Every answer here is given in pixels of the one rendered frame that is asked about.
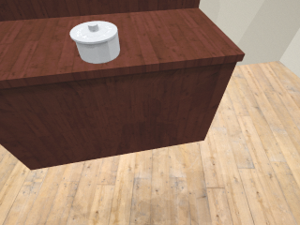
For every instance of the pot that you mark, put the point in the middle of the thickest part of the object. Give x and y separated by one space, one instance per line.
99 53

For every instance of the knob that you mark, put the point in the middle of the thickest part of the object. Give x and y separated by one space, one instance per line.
92 26

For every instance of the lid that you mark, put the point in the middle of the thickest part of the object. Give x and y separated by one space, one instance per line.
82 34

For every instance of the table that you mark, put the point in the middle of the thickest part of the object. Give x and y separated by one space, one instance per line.
163 89

